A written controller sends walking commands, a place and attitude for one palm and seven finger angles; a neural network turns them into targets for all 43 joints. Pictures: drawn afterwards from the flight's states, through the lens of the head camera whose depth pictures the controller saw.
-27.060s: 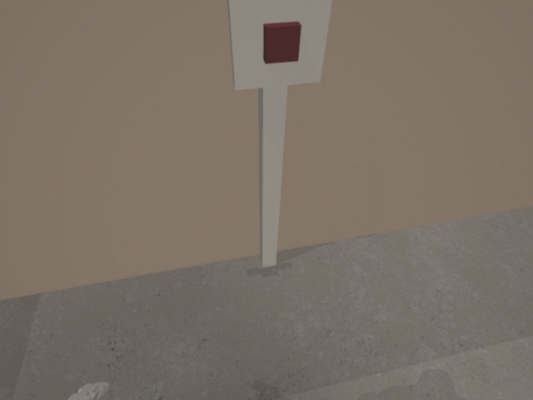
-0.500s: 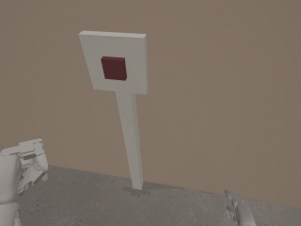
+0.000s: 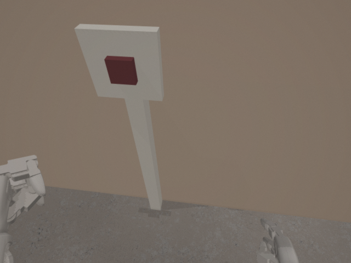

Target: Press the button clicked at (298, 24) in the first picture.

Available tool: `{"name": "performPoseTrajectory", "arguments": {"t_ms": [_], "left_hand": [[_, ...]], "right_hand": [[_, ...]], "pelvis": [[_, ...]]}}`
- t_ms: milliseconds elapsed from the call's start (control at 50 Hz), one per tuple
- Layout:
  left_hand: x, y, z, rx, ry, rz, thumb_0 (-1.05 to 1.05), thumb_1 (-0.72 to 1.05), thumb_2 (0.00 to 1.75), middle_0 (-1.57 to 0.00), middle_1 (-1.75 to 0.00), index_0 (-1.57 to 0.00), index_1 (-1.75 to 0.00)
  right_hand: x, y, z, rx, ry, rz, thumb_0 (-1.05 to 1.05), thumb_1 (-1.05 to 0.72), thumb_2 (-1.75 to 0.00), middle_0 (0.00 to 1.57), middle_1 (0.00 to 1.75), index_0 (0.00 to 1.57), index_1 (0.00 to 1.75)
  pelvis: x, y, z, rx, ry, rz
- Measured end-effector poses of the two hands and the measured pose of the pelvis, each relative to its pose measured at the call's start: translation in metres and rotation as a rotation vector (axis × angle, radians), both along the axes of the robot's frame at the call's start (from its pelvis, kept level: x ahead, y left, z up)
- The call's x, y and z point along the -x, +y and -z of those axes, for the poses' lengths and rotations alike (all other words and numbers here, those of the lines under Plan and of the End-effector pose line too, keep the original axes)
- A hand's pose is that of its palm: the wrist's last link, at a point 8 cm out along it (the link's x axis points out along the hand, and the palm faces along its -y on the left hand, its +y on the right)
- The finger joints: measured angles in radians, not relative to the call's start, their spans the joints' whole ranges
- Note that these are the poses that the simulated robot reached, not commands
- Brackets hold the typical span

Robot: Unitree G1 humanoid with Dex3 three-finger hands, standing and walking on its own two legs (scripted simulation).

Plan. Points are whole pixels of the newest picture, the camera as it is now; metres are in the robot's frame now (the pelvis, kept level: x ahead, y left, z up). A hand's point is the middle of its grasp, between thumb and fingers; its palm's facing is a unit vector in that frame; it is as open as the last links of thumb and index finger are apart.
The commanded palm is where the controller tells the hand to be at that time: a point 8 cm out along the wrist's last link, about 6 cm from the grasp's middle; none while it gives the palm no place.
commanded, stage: step back with the hand held close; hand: left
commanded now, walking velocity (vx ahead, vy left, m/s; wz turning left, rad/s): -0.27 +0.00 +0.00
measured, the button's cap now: (122, 70) +0.53 +0.19 +0.19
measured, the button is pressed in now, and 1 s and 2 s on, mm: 0 0 0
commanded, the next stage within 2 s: stop stepping back and stand still in 0.88 s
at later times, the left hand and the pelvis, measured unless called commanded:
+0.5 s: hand (2, 249) +0.10 +0.26 +0.15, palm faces +0.41 -0.80 -0.43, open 3.1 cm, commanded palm +0.05 +0.30 +0.17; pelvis -0.09 +0.02 -0.02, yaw +0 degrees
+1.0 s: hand out of the picture +0.02 +0.24 +0.17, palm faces +0.29 -0.85 -0.43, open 3.1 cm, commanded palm -0.04 +0.29 +0.17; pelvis -0.18 +0.02 -0.01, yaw -4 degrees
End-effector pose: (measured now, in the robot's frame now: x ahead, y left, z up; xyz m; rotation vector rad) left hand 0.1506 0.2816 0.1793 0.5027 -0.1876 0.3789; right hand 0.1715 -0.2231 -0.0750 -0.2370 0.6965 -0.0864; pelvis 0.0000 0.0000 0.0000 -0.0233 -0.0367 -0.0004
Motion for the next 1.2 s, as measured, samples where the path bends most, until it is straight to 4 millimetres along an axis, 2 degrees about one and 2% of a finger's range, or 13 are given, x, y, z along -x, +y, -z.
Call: {"name": "performPoseTrajectory", "arguments": {"t_ms": [80,180,320,440,600,740,820,860,920,1000,1080,1140,1200], "left_hand": [[0.0,-0.002,0.007,-0.011,0.05,0.051,0.01,0.89,0.9,-1.3,-1.5,-1.3,-1.5],[0.012,0.0,0.008,-0.04,0.069,0.097,0.02,0.89,0.9,-1.3,-1.5,-1.3,-1.5],[0.044,0.009,0.001,-0.083,-0.014,0.082,0.02,0.89,0.9,-1.3,-1.5,-1.3,-1.5],[0.075,0.011,0.005,-0.078,-0.077,0.044,0.01,0.89,0.9,-1.31,-1.5,-1.3,-1.5],[0.103,0.018,0.013,-0.026,-0.165,0.072,0.01,0.89,0.9,-1.31,-1.5,-1.31,-1.5],[0.132,0.029,-0.011,-0.09,-0.208,0.052,0.02,0.89,0.9,-1.31,-1.5,-1.31,-1.5],[0.15,0.02,-0.009,-0.067,-0.165,0.058,0.01,0.89,0.9,-1.31,-1.5,-1.31,-1.5],[0.156,0.009,-0.002,-0.073,-0.141,0.091,0.01,0.89,0.9,-1.31,-1.5,-1.31,-1.5],[0.161,-0.002,0.003,-0.037,-0.106,0.147,0.01,0.89,0.9,-1.31,-1.5,-1.31,-1.5],[0.169,0.001,-0.003,-0.049,-0.131,0.191,0.01,0.89,0.9,-1.31,-1.5,-1.31,-1.5],[0.18,0.003,-0.005,-0.048,-0.141,0.213,0.01,0.89,0.9,-1.31,-1.5,-1.31,-1.5],[0.2,0.002,-0.003,-0.036,-0.099,0.2,0.01,0.89,0.9,-1.31,-1.5,-1.31,-1.5],[0.229,0.001,-0.005,-0.061,-0.068,0.172,0.02,0.89,0.9,-1.31,-1.5,-1.3,-1.5]], "right_hand": [[0.013,-0.009,0.001,0.022,0.029,0.051,0.01,-0.9,-0.9,0.2,0.3,0.2,0.3],[0.031,-0.013,-0.001,0.037,0.039,0.102,0.01,-0.9,-0.9,0.2,0.3,0.2,0.3],[0.052,-0.003,-0.004,0.039,-0.004,0.091,0.01,-0.9,-0.9,0.2,0.3,0.2,0.3],[0.073,0.004,0.001,0.028,-0.038,0.057,0.01,-0.9,-0.9,0.2,0.3,0.2,0.3],[0.122,0.008,0.009,0.09,0.006,0.066,0.01,-0.9,-0.9,0.2,0.3,0.2,0.3],[0.166,0.022,0.004,0.036,0.033,0.085,0.02,-0.9,-0.9,0.2,0.3,0.2,0.3],[0.177,0.024,0.004,0.007,0.024,0.052,0.01,-0.9,-0.9,0.2,0.3,0.2,0.3],[0.18,0.021,0.01,-0.003,0.013,0.033,0.01,-0.9,-0.9,0.2,0.3,0.2,0.3],[0.191,0.015,0.014,0.018,0.044,0.036,0.01,-0.9,-0.9,0.2,0.3,0.2,0.3],[0.205,0.009,0.004,0.061,0.034,0.076,0.02,-0.9,-0.9,0.2,0.3,0.2,0.3],[0.222,0.006,-0.012,0.053,-0.047,0.097,0.02,-0.9,-0.9,0.2,0.3,0.2,0.3],[0.242,0.005,-0.023,0.039,-0.096,0.106,0.01,-0.9,-0.9,0.2,0.3,0.2,0.3],[0.265,0.001,-0.025,0.029,-0.105,0.116,0.01,-0.9,-0.9,0.2,0.3,0.2,0.3]], "pelvis": [[0.009,0.006,0.001,-0.005,0.027,0.008],[0.021,0.012,0.004,-0.013,0.035,0.015],[0.047,0.015,0.01,-0.02,0.021,0.014],[0.073,0.015,0.018,-0.013,0.011,0.005],[0.107,0.026,0.027,0.015,-0.001,0.006],[0.129,0.022,0.013,0.058,0.032,-0.02],[0.147,0.016,0.011,0.044,0.079,0.002],[0.161,0.012,0.018,-0.001,0.099,0.037],[0.177,0.014,0.015,0.007,0.082,0.057],[0.185,0.017,0.015,0.002,0.066,0.063],[0.211,0.019,0.011,-0.008,0.025,0.068],[0.229,0.017,0.007,0.005,0.003,0.064],[0.244,0.012,0.005,0.003,-0.007,0.051]]}}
